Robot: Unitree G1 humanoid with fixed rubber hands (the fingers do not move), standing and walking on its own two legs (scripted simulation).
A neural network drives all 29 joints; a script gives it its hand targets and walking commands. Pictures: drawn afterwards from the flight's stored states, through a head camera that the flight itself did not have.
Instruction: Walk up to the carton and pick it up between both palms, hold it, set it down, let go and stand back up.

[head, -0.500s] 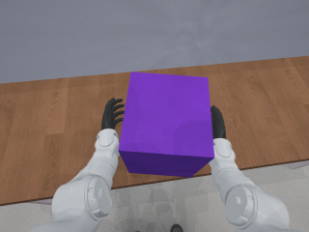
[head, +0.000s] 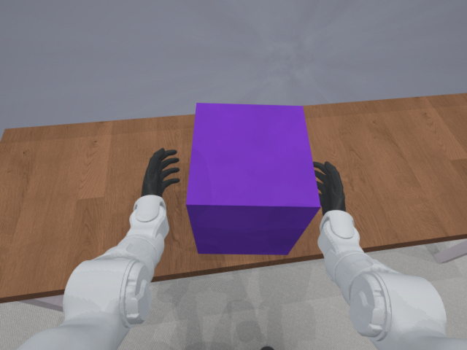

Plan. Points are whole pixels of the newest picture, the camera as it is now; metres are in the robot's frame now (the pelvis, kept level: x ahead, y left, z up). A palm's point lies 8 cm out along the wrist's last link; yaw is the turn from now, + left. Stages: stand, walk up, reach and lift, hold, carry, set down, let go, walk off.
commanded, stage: set down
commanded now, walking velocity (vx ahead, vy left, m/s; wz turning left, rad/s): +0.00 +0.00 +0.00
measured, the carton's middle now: (246, 185) +0.44 +0.00 -0.05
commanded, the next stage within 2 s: none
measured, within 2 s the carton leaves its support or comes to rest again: neither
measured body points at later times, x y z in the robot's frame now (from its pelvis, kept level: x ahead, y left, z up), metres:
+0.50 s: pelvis -0.04 -0.01 -0.01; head +0.04 +0.01 +0.43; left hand +0.33 +0.18 -0.05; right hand +0.33 -0.19 -0.04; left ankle -0.01 +0.09 -0.72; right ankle +0.02 -0.13 -0.72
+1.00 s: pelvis -0.03 -0.01 -0.01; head +0.03 +0.01 +0.44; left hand +0.28 +0.20 -0.05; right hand +0.27 -0.21 -0.05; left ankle -0.01 +0.09 -0.72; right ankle +0.02 -0.13 -0.72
